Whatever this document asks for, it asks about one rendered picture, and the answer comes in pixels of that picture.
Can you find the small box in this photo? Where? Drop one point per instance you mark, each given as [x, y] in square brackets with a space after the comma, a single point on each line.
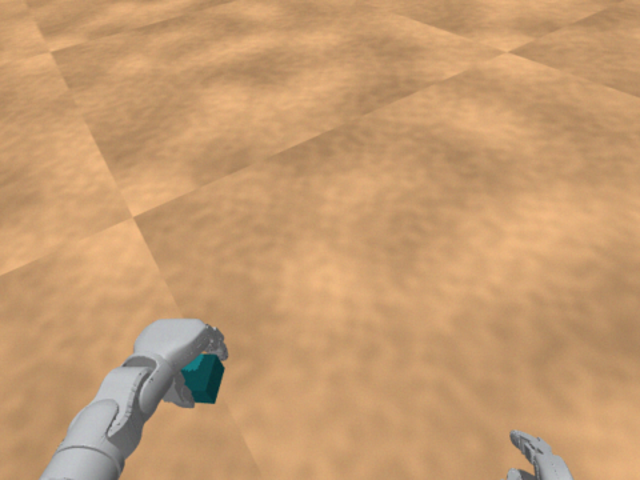
[203, 377]

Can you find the left robot hand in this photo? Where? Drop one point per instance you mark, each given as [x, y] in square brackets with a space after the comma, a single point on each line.
[179, 341]

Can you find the right robot hand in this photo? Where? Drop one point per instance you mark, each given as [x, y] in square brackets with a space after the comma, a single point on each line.
[546, 465]

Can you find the left robot arm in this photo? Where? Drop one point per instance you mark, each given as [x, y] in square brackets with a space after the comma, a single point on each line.
[108, 430]

